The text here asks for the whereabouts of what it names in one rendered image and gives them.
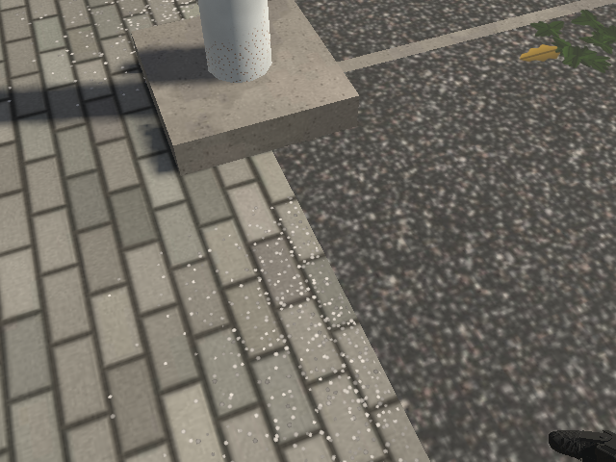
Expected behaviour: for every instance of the right robot hand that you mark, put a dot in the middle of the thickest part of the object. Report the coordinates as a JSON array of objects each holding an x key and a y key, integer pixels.
[{"x": 588, "y": 445}]

